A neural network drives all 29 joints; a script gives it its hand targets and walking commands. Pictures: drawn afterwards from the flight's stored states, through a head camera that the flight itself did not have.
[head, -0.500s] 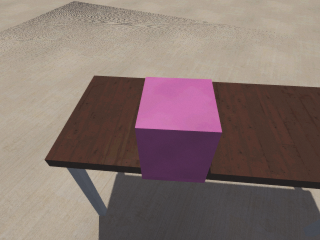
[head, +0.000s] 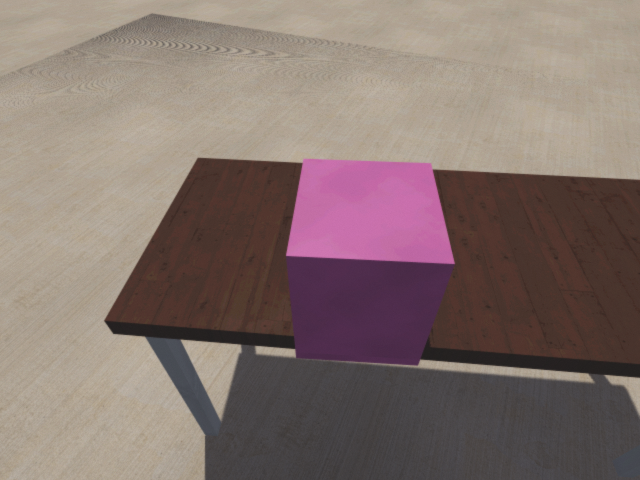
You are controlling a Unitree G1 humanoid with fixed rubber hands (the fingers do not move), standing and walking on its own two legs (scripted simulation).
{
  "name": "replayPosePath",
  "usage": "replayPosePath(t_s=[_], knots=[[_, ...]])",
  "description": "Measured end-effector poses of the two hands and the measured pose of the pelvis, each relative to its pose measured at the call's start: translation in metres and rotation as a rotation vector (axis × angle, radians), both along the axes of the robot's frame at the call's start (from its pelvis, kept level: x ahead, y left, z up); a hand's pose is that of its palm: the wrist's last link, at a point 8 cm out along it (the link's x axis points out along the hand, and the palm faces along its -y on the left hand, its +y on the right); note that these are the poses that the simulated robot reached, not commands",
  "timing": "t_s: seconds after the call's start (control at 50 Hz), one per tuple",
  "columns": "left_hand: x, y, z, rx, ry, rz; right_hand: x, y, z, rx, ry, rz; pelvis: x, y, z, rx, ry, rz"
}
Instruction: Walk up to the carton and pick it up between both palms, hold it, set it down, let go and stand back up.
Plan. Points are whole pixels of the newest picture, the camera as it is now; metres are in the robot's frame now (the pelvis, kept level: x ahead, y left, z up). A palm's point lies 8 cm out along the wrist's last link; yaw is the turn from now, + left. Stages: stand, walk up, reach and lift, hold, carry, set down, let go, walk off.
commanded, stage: stand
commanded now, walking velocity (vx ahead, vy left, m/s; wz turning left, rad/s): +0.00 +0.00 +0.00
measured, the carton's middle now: (361, 263) +0.44 -0.04 +0.01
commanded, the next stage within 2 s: none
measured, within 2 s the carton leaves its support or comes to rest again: neither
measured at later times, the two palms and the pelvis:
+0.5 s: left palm out of the picture -0.04 +0.20 -0.15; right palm out of the picture -0.04 -0.20 -0.15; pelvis +0.00 +0.00 +0.00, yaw +0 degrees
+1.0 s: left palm out of the picture -0.05 +0.20 -0.15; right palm out of the picture -0.05 -0.19 -0.15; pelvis +0.00 +0.01 +0.00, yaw +0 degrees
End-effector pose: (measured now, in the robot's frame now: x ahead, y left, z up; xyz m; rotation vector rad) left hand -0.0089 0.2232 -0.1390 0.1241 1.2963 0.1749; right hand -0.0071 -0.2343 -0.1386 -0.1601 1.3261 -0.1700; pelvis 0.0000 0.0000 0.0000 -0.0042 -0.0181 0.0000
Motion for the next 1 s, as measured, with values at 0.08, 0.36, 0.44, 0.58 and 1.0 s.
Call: replayPosePath(t_s=[0.08, 0.36, 0.44, 0.58, 1.0], knots=[[-0.012, -0.005, -0.003, -0.014, 0.043, 0.008, -0.008, 0.007, -0.003, 0.013, 0.027, -0.007, 0.000, 0.001, 0.000, 0.001, -0.001, 0.001], [-0.032, -0.019, -0.009, -0.048, 0.126, 0.015, -0.027, 0.025, -0.008, 0.046, 0.090, -0.030, 0.000, 0.004, 0.000, 0.001, -0.006, 0.001], [-0.034, -0.021, -0.010, -0.053, 0.140, 0.014, -0.031, 0.028, -0.009, 0.050, 0.104, -0.035, -0.001, 0.005, 0.000, 0.001, -0.007, 0.001], [-0.037, -0.022, -0.011, -0.057, 0.159, 0.013, -0.037, 0.033, -0.010, 0.057, 0.125, -0.040, -0.001, 0.006, -0.001, 0.001, -0.008, 0.001], [-0.046, -0.024, -0.011, -0.062, 0.196, 0.017, -0.042, 0.041, -0.011, 0.070, 0.144, -0.043, -0.003, 0.007, -0.001, 0.003, -0.010, 0.004]])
